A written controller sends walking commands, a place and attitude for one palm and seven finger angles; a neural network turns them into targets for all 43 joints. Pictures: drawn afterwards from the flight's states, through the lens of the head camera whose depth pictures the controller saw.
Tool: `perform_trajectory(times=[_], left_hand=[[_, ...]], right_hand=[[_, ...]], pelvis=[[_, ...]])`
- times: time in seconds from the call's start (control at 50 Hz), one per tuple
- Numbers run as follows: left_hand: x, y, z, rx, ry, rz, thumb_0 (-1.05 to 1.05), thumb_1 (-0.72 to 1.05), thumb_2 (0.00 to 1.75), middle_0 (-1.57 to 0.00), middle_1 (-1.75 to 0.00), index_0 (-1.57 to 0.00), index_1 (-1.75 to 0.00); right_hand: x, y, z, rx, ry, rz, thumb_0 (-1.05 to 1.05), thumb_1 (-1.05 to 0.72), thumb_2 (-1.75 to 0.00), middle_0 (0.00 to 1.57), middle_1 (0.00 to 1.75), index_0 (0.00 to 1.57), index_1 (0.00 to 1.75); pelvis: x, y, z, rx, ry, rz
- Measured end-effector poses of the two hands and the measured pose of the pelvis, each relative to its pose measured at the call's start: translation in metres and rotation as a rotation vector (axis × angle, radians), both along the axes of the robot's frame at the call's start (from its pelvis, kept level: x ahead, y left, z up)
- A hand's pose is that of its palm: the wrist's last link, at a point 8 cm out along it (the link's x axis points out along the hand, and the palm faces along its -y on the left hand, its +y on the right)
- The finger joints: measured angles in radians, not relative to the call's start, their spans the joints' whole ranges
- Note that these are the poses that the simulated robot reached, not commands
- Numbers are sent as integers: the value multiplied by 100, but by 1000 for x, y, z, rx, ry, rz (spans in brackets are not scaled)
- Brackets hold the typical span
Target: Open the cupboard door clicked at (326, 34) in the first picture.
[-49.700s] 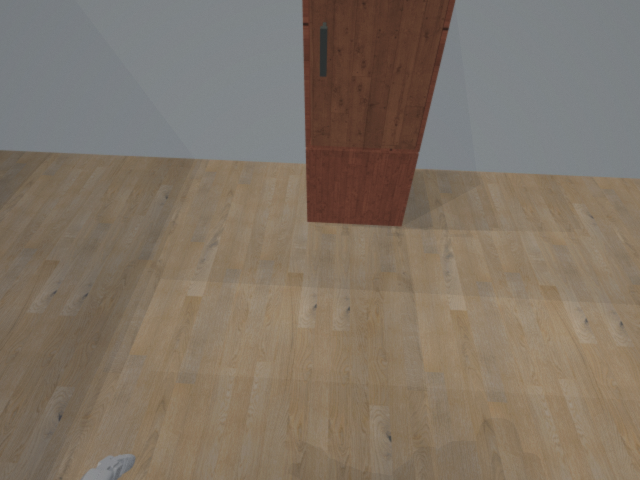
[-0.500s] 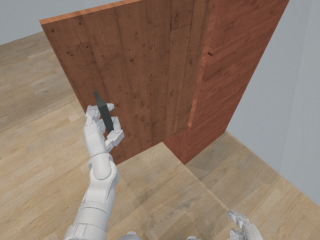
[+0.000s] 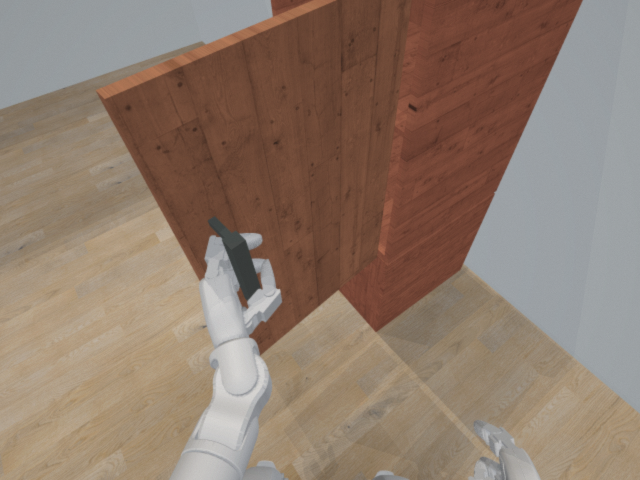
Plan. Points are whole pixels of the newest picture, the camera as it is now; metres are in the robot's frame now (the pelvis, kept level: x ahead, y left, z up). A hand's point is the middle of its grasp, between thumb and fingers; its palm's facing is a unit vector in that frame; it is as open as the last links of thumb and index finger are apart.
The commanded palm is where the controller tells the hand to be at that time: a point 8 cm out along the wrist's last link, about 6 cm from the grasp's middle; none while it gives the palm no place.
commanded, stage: open thumb and fingers to let go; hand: left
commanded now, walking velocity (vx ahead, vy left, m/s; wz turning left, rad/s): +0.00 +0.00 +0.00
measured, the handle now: (236, 263) +0.37 +0.12 +0.06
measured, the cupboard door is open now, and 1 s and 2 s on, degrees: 97 97 97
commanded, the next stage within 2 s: slide the hand sideways off the handle in 0.66 s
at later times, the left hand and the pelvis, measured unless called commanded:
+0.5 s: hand (267, 287) +0.34 +0.08 +0.06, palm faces +0.30 -0.95 +0.00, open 14.1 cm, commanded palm +0.30 +0.13 +0.06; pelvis +0.00 +0.02 +0.00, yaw -1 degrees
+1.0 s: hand (250, 311) +0.31 +0.09 +0.06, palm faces -0.23 -0.97 -0.04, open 16.1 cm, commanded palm +0.29 +0.14 +0.06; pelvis -0.02 +0.04 +0.00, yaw -1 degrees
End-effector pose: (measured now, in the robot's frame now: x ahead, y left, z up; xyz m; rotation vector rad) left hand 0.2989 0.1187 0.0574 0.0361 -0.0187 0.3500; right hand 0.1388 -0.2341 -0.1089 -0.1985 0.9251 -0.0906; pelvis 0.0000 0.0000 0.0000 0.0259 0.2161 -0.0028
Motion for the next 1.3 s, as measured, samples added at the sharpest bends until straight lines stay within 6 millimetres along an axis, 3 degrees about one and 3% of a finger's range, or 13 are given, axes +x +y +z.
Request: perform_trajectory(times=[0.12,0.34,0.46,0.58,0.78,0.9,0.98,1.08,1.2,1.3], left_hand=[[3,4,2,-24,14,-8,1,42,69,-35,-130,-36,-130],[3,4,1,-36,0,-31,0,-22,42,-32,-122,-32,-123],[4,4,0,-34,-4,-42,0,-41,34,-29,-109,-29,-109],[5,4,0,-35,-5,-50,-1,-48,31,-27,-87,-26,-87],[3,9,0,-29,-5,-81,-1,-50,30,-40,-63,-38,-64],[-1,25,-1,110,-25,-424,-1,-50,30,-31,-48,-25,-49],[0,33,0,42,14,-576,-1,-50,30,-24,-39,-18,-40],[-4,29,0,-98,28,-545,-1,-50,30,-18,-33,-17,-35],[-14,29,-6,-57,-11,-519,-1,-50,30,-15,-31,-18,-33],[-25,42,-10,-18,9,-514,-1,-50,30,-16,-31,-17,-31]], right_hand=[[5,7,0,18,-15,10,1,-91,-90,19,30,20,30],[-2,16,0,23,-7,15,1,-91,-90,20,30,20,30],[-9,20,0,15,8,3,1,-91,-90,20,30,20,30],[-14,26,-1,10,17,-3,1,-91,-90,20,30,20,30],[-13,39,3,7,6,3,1,-91,-90,20,30,20,30],[-18,43,6,7,-15,-12,1,-91,-90,20,30,20,30],[-23,43,9,4,-30,-39,1,-91,-90,20,30,20,30],[-25,46,16,5,-49,-46,1,-91,-90,20,30,20,30],[-18,50,19,14,-72,-25,1,-91,-90,20,30,20,30],[-8,52,16,24,-83,-19,1,-91,-90,20,30,20,30]], pelvis=[[-1,0,2,1,-1,4],[-2,8,2,-5,-2,-1],[-3,15,1,-12,-2,-7],[-5,22,0,-17,-2,-12],[-10,32,0,-28,-8,-13],[-14,36,-2,-30,-20,-9],[-16,43,0,-40,-43,-9],[-14,49,4,-36,-42,-20],[-11,50,-2,-31,-24,-32],[-8,50,-5,-34,-24,-33]])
